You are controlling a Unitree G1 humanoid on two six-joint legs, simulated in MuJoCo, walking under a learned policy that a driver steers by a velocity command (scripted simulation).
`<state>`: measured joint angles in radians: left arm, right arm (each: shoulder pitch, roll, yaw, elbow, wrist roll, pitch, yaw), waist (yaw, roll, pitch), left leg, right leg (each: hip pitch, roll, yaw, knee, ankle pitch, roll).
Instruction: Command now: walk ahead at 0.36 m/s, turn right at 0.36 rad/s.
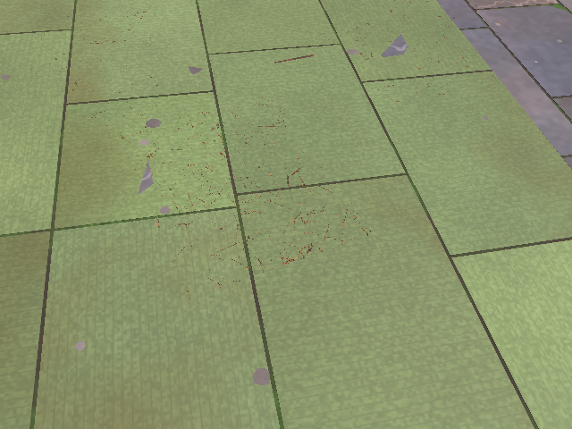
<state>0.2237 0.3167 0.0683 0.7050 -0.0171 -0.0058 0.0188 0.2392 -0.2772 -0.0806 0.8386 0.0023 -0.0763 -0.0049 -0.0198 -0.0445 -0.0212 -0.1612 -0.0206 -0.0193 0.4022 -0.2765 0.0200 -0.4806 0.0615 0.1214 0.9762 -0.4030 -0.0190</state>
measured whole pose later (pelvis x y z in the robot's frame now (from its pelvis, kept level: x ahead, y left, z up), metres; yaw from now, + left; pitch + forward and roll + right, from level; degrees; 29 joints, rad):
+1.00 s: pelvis +0.52 -0.01 -0.01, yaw +16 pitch +1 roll +0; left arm 0.20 0.29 0.05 0.73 0.00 -0.11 0.00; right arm 0.25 -0.30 -0.07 0.71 0.01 -0.05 0.03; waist -0.01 -0.01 0.06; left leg -0.31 -0.12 -0.02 0.45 -0.16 0.11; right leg -0.48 -0.07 0.06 1.16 -0.36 0.01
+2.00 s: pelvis +0.94 +0.13 -0.01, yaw +30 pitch +0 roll +1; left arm 0.20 0.28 0.03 0.85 0.01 0.02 0.03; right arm 0.12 -0.22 -0.02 0.76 -0.02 -0.01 0.01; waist 0.01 -0.03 0.04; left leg -0.36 -0.04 0.01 0.48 -0.13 0.04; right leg -0.34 -0.06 0.04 0.66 -0.33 0.07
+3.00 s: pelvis +1.01 +0.15 -0.01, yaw +31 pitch -2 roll +0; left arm 0.27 0.20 0.00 1.08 0.00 -0.01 0.04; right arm 0.13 -0.21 -0.03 1.11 0.01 0.02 -0.04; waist 0.00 0.00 0.04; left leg -0.22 0.00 -0.02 0.51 -0.26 0.00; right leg -0.12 -0.02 0.00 0.48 -0.34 0.02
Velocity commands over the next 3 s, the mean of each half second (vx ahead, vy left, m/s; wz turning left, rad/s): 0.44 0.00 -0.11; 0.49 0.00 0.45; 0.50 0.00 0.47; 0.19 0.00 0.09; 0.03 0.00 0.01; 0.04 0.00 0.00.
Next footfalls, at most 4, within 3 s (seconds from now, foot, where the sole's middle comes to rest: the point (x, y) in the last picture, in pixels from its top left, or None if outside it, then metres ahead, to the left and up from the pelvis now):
0.30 right None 0.27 -0.17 -0.78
0.82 left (255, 402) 0.58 0.06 -0.78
1.30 right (295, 286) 0.91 -0.04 -0.78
1.74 left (183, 263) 0.99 0.28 -0.78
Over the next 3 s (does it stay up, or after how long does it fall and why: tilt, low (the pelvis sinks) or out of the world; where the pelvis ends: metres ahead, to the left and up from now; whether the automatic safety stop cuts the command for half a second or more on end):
stays up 1.01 0.15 -0.01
